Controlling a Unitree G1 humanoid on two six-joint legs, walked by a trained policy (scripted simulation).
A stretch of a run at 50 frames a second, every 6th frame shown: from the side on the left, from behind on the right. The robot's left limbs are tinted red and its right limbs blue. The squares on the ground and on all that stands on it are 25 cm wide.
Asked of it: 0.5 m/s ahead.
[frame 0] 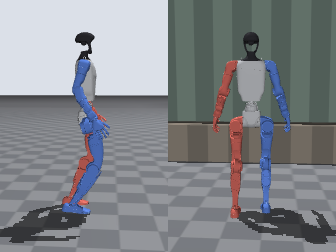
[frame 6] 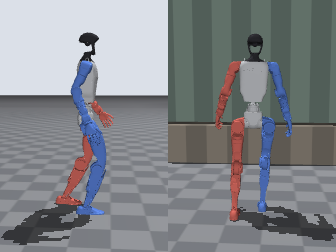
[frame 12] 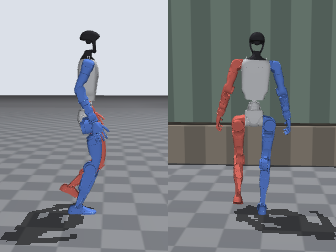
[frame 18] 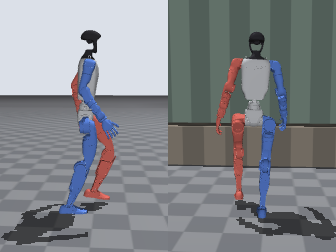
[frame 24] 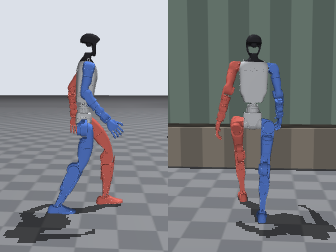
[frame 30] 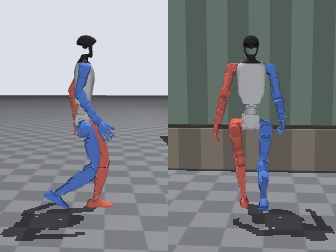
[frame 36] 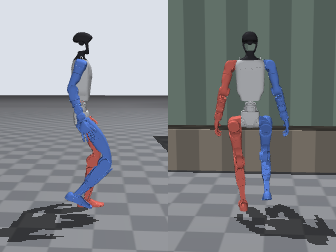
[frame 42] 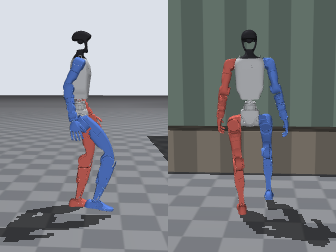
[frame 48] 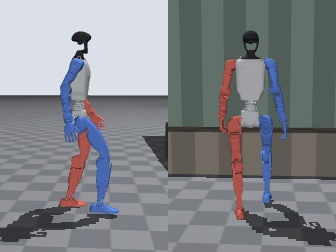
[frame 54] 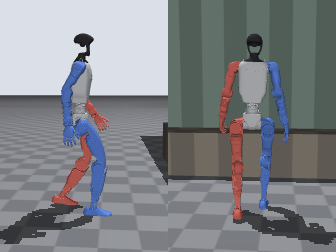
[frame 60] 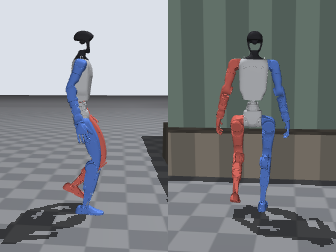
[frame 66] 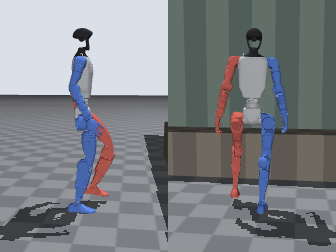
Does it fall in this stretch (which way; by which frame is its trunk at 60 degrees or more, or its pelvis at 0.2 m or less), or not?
no
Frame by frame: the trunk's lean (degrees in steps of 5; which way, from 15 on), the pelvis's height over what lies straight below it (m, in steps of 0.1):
0: 0, 0.8
6: 5, 0.8
12: 5, 0.8
18: 5, 0.8
24: 5, 0.8
30: 5, 0.7
36: 0, 0.8
42: 0, 0.8
48: 0, 0.8
54: 5, 0.8
60: 5, 0.8
66: 0, 0.8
